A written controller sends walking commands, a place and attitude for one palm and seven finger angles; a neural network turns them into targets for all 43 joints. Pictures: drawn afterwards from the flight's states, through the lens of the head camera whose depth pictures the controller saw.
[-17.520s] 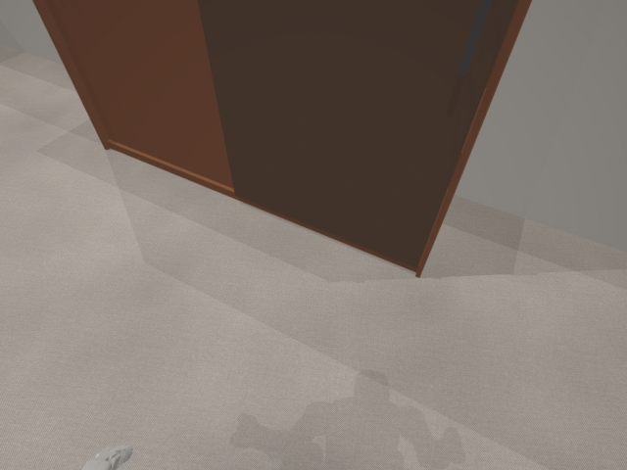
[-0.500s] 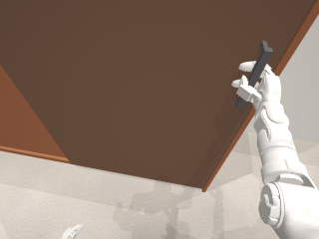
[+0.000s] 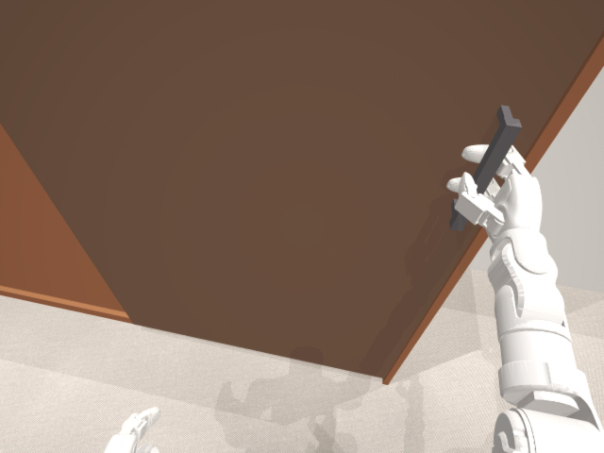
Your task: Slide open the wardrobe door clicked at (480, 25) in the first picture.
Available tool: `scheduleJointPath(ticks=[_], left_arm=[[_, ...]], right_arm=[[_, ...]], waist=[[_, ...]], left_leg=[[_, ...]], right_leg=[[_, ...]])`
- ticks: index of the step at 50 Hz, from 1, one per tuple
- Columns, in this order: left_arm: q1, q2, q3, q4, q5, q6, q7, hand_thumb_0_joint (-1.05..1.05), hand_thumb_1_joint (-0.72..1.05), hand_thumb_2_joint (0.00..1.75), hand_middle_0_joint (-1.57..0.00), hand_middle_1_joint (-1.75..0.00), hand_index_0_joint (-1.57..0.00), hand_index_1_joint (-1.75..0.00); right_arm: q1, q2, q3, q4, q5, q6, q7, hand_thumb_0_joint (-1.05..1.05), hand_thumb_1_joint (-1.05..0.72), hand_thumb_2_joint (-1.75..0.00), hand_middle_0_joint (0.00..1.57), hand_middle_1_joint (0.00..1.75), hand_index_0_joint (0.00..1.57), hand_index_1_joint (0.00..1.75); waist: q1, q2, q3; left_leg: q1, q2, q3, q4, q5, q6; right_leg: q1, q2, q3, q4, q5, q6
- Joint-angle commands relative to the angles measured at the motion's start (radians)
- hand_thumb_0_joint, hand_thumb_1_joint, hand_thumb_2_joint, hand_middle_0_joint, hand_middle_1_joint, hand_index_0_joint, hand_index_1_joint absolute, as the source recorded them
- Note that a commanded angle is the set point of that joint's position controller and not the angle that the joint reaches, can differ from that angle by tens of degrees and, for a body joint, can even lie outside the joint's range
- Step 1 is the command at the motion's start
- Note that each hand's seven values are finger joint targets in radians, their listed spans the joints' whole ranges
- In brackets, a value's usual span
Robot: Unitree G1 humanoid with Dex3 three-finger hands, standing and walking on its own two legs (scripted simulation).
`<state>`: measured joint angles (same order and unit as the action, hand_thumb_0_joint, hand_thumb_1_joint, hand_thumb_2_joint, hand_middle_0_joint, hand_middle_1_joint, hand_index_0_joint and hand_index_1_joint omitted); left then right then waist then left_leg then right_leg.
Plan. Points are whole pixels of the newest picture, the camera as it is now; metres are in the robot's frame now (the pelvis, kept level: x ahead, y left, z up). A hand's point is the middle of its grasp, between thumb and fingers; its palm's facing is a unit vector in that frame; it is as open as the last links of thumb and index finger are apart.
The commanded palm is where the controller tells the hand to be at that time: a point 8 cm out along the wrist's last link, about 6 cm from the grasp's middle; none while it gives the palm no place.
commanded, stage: tug the door sideways, standing still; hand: right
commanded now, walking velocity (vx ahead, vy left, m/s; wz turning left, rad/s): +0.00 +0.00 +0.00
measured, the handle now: (478, 173) +0.47 -0.19 +0.16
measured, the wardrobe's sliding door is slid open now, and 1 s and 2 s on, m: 0.00 0.01 0.06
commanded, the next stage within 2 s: step sideways, sliding the door along in 1.00 s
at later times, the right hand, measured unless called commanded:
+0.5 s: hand (462, 196) +0.42 -0.16 +0.16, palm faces +0.18 +0.98 -0.01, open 5.5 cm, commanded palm +0.39 -0.16 +0.16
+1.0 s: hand (450, 195) +0.42 -0.14 +0.15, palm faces +0.18 +0.98 -0.04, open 5.7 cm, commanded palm +0.39 -0.14 +0.16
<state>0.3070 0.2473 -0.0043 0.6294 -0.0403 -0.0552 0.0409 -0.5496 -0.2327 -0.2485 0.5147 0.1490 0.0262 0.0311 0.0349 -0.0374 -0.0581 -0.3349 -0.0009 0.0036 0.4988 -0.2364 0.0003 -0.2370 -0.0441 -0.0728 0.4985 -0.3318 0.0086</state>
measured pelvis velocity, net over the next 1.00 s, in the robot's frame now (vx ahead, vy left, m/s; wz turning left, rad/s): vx -0.02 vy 0.00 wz -0.10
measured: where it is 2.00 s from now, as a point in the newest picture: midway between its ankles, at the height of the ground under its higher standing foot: outside the picture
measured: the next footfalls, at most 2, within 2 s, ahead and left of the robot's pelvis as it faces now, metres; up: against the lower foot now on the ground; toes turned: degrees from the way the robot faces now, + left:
right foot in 1.60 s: +0.03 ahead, -0.07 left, +0.00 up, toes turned -15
left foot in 1.96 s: +0.20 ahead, +0.31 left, +0.00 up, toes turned -3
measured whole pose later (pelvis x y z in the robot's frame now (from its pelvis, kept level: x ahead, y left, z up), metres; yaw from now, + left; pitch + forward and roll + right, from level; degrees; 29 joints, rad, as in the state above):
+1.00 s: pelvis -0.02 +0.00 -0.01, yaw -6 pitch +4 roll +0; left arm 0.31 0.23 -0.01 0.75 -0.02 -0.15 0.03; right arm -0.80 -0.13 -0.03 0.76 0.14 -0.02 -0.15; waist -0.02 -0.03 -0.03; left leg -0.37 0.05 0.08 0.56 -0.26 -0.01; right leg -0.32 0.00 0.02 0.58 -0.33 0.00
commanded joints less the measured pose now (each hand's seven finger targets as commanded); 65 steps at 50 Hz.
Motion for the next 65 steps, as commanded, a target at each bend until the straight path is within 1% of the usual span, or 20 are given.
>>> scheduleJointPath(ticks=[1, 3, 5, 10, 15, 16, 19, 23, 32, 37, 49, 52, 54, 55, 56, 57, 58, 61, 64, 65], left_arm=[[-0.072, 0.114, 0.039, -0.152, -0.003, -0.039, 0.010, 0.00, 0.90, 0.90, -0.20, -0.30, -0.20, -0.30], [-0.082, 0.108, 0.036, -0.157, -0.001, -0.037, 0.009, 0.00, 0.90, 0.90, -0.20, -0.30, -0.20, -0.30], [-0.080, 0.115, 0.035, -0.144, -0.002, -0.023, 0.017, 0.00, 0.90, 0.90, -0.20, -0.30, -0.20, -0.30], [-0.064, 0.100, 0.036, -0.111, 0.005, -0.015, 0.029, 0.00, 0.90, 0.90, -0.20, -0.30, -0.20, -0.30], [-0.054, 0.089, 0.035, -0.082, 0.017, -0.017, 0.025, 0.00, 0.90, 0.90, -0.20, -0.30, -0.20, -0.30], [-0.050, 0.091, 0.035, -0.078, 0.018, -0.018, 0.024, 0.00, 0.90, 0.90, -0.20, -0.30, -0.20, -0.30], [-0.052, 0.091, 0.034, -0.072, 0.019, -0.024, 0.023, 0.00, 0.90, 0.90, -0.20, -0.30, -0.20, -0.30], [-0.058, 0.086, 0.029, -0.061, 0.017, -0.040, 0.020, 0.00, 0.90, 0.90, -0.20, -0.30, -0.20, -0.30], [-0.030, 0.089, 0.026, -0.021, 0.018, -0.090, 0.007, 0.00, 0.90, 0.90, -0.20, -0.30, -0.20, -0.30], [-0.019, 0.093, 0.026, -0.005, 0.018, -0.115, 0.004, 0.00, 0.90, 0.90, -0.20, -0.30, -0.20, -0.30], [-0.002, 0.100, 0.030, 0.010, 0.019, -0.150, -0.006, 0.00, 0.90, 0.90, -0.20, -0.30, -0.20, -0.30], [-0.007, 0.093, 0.026, 0.008, 0.017, -0.153, -0.008, 0.00, 0.90, 0.90, -0.20, -0.30, -0.20, -0.30], [-0.009, 0.100, 0.028, 0.003, 0.019, -0.154, -0.009, 0.00, 0.90, 0.90, -0.20, -0.30, -0.20, -0.30], [-0.006, 0.098, 0.026, 0.010, 0.018, -0.152, -0.005, 0.00, 0.90, 0.90, -0.20, -0.30, -0.20, -0.30], [-0.035, 0.158, 0.044, 0.014, 0.010, -0.115, 0.028, 0.00, 0.90, 0.90, -0.20, -0.30, -0.20, -0.30], [-0.047, 0.121, 0.032, 0.003, 0.009, -0.091, 0.035, 0.00, 0.90, 0.90, -0.20, -0.30, -0.20, -0.30], [-0.072, 0.111, 0.033, -0.018, 0.005, -0.087, 0.043, 0.00, 0.90, 0.90, -0.20, -0.30, -0.20, -0.30], [-0.099, 0.112, 0.035, -0.039, 0.005, -0.066, 0.065, 0.00, 0.90, 0.90, -0.20, -0.30, -0.20, -0.30], [-0.107, 0.117, 0.041, -0.052, 0.012, -0.044, 0.074, 0.00, 0.90, 0.90, -0.20, -0.30, -0.20, -0.30], [-0.115, 0.108, 0.037, -0.050, 0.016, -0.039, 0.071, 0.00, 0.90, 0.90, -0.20, -0.30, -0.20, -0.30]], right_arm=[[-0.248, -0.183, -0.050, -0.387, 0.027, -0.032, 0.022, 0.00, -0.90, -0.90, 0.45, 1.40, 0.45, 1.40], [-0.233, -0.147, -0.028, -0.421, 0.031, -0.006, 0.018, 0.00, -0.90, -0.90, 0.45, 1.40, 0.45, 1.40], [-0.262, -0.200, -0.059, -0.402, 0.023, 0.016, 0.007, 0.00, -0.90, -0.90, 0.45, 1.40, 0.45, 1.40], [-0.512, -0.029, 0.108, -0.354, 0.001, 0.060, -0.034, 0.00, -0.90, -0.90, 0.45, 1.40, 0.45, 1.40], [-0.587, 0.069, 0.201, -0.317, -0.022, 0.047, -0.059, 0.00, -0.90, -0.90, 0.45, 1.40, 0.45, 1.40], [-0.590, 0.085, 0.214, -0.297, -0.023, 0.041, -0.060, 0.00, -0.90, -0.90, 0.45, 1.40, 0.45, 1.40], [-0.633, 0.128, 0.260, -0.268, -0.027, 0.014, -0.060, 0.00, -0.90, -0.90, 0.45, 1.40, 0.45, 1.40], [-0.698, 0.184, 0.305, -0.212, -0.024, -0.013, -0.057, 0.00, -0.90, -0.90, 0.45, 1.40, 0.45, 1.40], [-0.789, 0.286, 0.390, -0.095, -0.018, -0.065, -0.065, 0.00, -0.90, -0.90, 0.45, 1.40, 0.45, 1.40], [-0.822, 0.285, 0.386, -0.065, -0.014, -0.089, -0.070, 0.00, -0.90, -0.90, 0.45, 1.40, 0.45, 1.40], [-0.862, 0.262, 0.372, -0.036, -0.017, -0.138, -0.078, 0.00, -0.90, -0.90, 0.45, 1.40, 0.45, 1.40], [-0.866, 0.288, 0.385, -0.024, -0.011, -0.140, -0.078, 0.00, -0.90, -0.90, 0.45, 1.40, 0.45, 1.40], [-0.874, 0.265, 0.370, -0.038, -0.010, -0.145, -0.082, 0.00, -0.90, -0.90, 0.45, 1.40, 0.45, 1.40], [-0.925, 0.243, 0.353, -0.033, -0.008, -0.147, -0.087, 0.00, -0.90, -0.90, 0.45, 1.40, 0.45, 1.40], [-0.840, -0.299, 0.043, 0.003, -0.100, -0.194, -0.124, 0.00, -0.90, -0.90, 0.45, 1.40, 0.45, 1.40], [-0.787, -0.128, 0.172, 0.027, -0.095, -0.208, -0.111, 0.00, -0.90, -0.90, 0.45, 1.40, 0.45, 1.40], [-0.772, -0.064, 0.220, -0.013, -0.083, -0.220, -0.096, 0.00, -0.90, -0.90, 0.45, 1.40, 0.45, 1.40], [-0.751, -0.072, 0.222, -0.048, -0.069, -0.230, -0.091, 0.00, -0.90, -0.90, 0.45, 1.40, 0.45, 1.40], [-0.762, -0.072, 0.232, -0.090, -0.054, -0.220, -0.088, 0.00, -0.90, -0.90, 0.45, 1.40, 0.45, 1.40], [-0.766, -0.059, 0.242, -0.106, -0.052, -0.217, -0.087, 0.00, -0.90, -0.90, 0.45, 1.40, 0.45, 1.40]], waist=[[-0.076, 0.031, -0.386], [-0.073, 0.026, -0.365], [-0.061, 0.040, -0.343], [0.015, 0.021, -0.307], [0.025, -0.016, -0.369], [0.029, 0.020, -0.368], [0.039, 0.030, -0.356], [0.043, -0.001, -0.345], [0.067, 0.022, -0.302], [0.066, 0.013, -0.314], [0.063, 0.032, -0.339], [0.068, 0.025, -0.321], [0.061, 0.036, -0.342], [0.075, 0.042, -0.344], [-0.007, 0.057, -0.282], [0.009, 0.100, -0.263], [0.009, 0.079, -0.265], [0.017, -0.049, -0.251], [0.019, -0.125, -0.204], [0.020, -0.125, -0.177]], left_leg=[[0.332, 0.000, 0.038, 0.019, 0.611, 0.024], [0.325, 0.000, 0.045, 0.016, 0.629, 0.024], [0.317, 0.002, 0.042, 0.007, 0.635, 0.022], [0.202, -0.004, 0.052, -0.006, 0.575, 0.015], [0.163, -0.002, 0.060, 0.008, 0.543, 0.019], [0.158, -0.005, 0.065, 0.010, 0.530, 0.019], [0.136, -0.005, 0.070, 0.009, 0.477, 0.021], [0.086, -0.007, 0.071, 0.012, 0.400, 0.024], [0.013, -0.012, 0.083, 0.016, 0.277, 0.026], [0.016, -0.011, 0.080, 0.023, 0.261, 0.030], [0.016, -0.011, 0.077, 0.035, 0.275, 0.028], [0.008, -0.011, 0.074, 0.035, 0.277, 0.027], [0.029, -0.010, 0.073, 0.039, 0.293, 0.028], [0.028, -0.011, 0.070, 0.036, 0.299, 0.026], [0.119, 0.050, 0.027, 0.008, 0.207, 0.006], [0.166, 0.062, 0.030, 0.004, 0.217, 0.002], [0.166, 0.065, 0.033, 0.014, 0.196, 0.003], [0.058, 0.033, 0.052, 0.150, 0.075, 0.007], [-0.080, -0.009, 0.050, 0.298, -0.105, 0.013], [-0.117, -0.008, 0.037, 0.308, -0.173, 0.019]], right_leg=[[0.082, 0.022, 0.010, -0.014, 0.623, -0.026], [0.098, 0.018, 0.014, -0.014, 0.662, -0.022], [0.095, 0.017, 0.014, -0.015, 0.653, -0.023], [0.149, 0.017, 0.037, 0.008, 0.653, -0.021], [0.200, 0.019, 0.062, 0.031, 0.701, -0.008], [0.195, 0.018, 0.068, 0.030, 0.690, -0.007], [0.195, 0.017, 0.080, 0.029, 0.653, -0.005], [0.200, 0.016, 0.094, 0.026, 0.589, 0.003], [0.174, 0.014, 0.126, 0.019, 0.459, 0.010], [0.148, 0.024, 0.120, 0.018, 0.398, 0.008], [0.144, 0.028, 0.121, 0.030, 0.411, 0.006], [0.134, 0.033, 0.113, 0.031, 0.384, 0.001], [0.130, 0.035, 0.112, 0.033, 0.394, -0.002], [0.127, 0.038, 0.109, 0.035, 0.380, -0.005], [0.008, -0.032, 0.104, 0.026, 0.323, -0.052], [-0.001, -0.026, 0.093, 0.005, 0.274, -0.052], [0.019, -0.045, 0.092, 0.004, 0.256, -0.053], [0.098, -0.144, 0.188, -0.014, 0.223, -0.100], [0.179, -0.272, 0.360, -0.048, 0.269, -0.188], [0.206, -0.303, 0.387, -0.047, 0.322, -0.207]])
